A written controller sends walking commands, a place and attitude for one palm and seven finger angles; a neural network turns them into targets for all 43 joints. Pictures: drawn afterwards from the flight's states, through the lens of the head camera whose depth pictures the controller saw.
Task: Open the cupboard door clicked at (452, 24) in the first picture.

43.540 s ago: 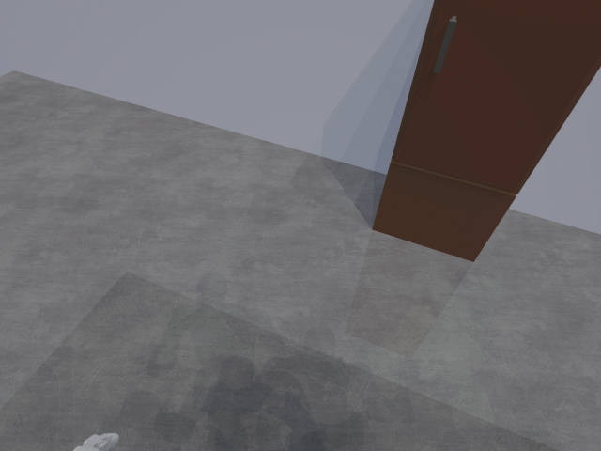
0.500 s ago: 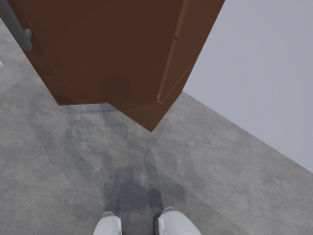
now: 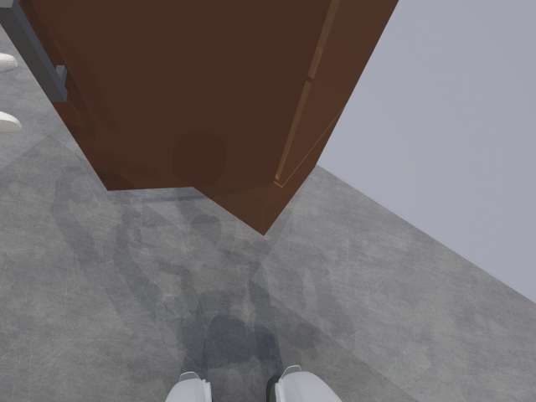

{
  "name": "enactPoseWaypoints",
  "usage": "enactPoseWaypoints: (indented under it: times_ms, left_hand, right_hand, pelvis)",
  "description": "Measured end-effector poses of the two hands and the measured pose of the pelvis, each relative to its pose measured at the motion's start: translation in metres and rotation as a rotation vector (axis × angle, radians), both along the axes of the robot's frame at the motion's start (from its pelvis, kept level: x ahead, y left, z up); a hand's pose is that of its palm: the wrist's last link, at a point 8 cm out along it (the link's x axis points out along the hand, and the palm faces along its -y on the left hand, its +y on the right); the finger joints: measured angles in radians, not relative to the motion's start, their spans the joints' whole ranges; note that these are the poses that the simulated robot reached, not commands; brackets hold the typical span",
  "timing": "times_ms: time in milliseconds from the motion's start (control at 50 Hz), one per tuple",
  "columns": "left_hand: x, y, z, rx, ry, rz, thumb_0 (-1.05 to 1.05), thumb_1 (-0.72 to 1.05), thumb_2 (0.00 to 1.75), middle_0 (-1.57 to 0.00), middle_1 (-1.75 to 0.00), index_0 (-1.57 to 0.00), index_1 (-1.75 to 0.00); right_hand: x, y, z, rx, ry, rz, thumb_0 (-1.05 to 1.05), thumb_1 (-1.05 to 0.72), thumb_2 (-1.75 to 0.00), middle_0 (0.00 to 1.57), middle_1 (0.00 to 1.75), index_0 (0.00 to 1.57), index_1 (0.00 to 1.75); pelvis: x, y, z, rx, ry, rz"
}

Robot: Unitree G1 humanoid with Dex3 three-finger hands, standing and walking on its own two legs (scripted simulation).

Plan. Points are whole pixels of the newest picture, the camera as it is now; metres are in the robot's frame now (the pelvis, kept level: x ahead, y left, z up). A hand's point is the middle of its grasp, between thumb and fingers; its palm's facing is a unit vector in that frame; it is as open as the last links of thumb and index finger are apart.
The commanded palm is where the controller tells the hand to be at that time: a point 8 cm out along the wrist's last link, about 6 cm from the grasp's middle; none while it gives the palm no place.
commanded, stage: move the hooked fingers beside the handle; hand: left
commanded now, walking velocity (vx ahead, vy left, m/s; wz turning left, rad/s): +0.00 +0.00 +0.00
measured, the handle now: (38, 45) +0.57 +0.25 +0.13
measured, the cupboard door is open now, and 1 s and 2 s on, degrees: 42 42 42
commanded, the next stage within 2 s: slide the fingers in behind the handle in 0.12 s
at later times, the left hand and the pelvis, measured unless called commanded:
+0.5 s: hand out of the picture +0.50 +0.28 +0.13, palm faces +0.02 -1.00 +0.01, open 14.0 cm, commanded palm +0.49 +0.32 +0.12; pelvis -0.01 -0.01 +0.00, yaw +1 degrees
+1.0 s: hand (21, 83) +0.50 +0.25 +0.13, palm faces +0.03 -1.00 +0.00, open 14.0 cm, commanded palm +0.48 +0.29 +0.12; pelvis -0.01 -0.01 +0.00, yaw +1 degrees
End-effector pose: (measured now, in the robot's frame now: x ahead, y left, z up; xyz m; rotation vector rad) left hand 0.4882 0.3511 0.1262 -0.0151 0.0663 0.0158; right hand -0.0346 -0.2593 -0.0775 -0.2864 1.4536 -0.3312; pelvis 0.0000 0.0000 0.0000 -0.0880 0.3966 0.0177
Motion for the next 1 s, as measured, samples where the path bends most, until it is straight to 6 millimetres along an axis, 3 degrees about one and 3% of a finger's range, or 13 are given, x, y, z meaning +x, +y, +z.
enactPoseWaypoints:
  times_ms: [280, 540, 780, 1000]
  left_hand:
    - [-0.009, 0.002, 0.003, 0.027, -0.017, 0.036, -0.01, -0.50, 0.30, -0.30, -1.20, -0.29, -1.20]
    - [-0.007, -0.022, -0.001, 0.010, -0.023, 0.004, -0.01, -0.50, 0.30, -0.30, -1.20, -0.29, -1.20]
    - [-0.006, -0.035, 0.004, 0.010, -0.032, 0.022, -0.01, -0.50, 0.30, -0.30, -1.20, -0.30, -1.20]
    - [-0.013, -0.046, 0.006, 0.011, -0.051, 0.017, -0.01, -0.50, 0.30, -0.29, -1.20, -0.29, -1.20]
  right_hand:
    - [0.025, -0.004, -0.003, 0.008, -0.067, 0.031, 0.00, -0.90, -0.90, 0.20, 0.30, 0.21, 0.30]
    - [0.014, -0.014, -0.002, -0.012, -0.051, 0.035, 0.00, -0.90, -0.90, 0.20, 0.30, 0.21, 0.30]
    - [-0.004, -0.012, -0.003, 0.011, -0.041, -0.009, 0.01, -0.90, -0.90, 0.20, 0.30, 0.20, 0.30]
    - [0.001, -0.012, -0.005, 0.026, -0.057, 0.005, 0.01, -0.90, -0.90, 0.20, 0.30, 0.20, 0.30]
  pelvis:
    - [0.001, -0.001, 0.002, 0.005, -0.024, 0.006]
    - [-0.007, -0.007, 0.001, 0.009, -0.028, 0.013]
    - [-0.007, -0.010, 0.002, 0.016, -0.039, -0.003]
    - [-0.006, -0.010, 0.004, 0.021, -0.053, 0.001]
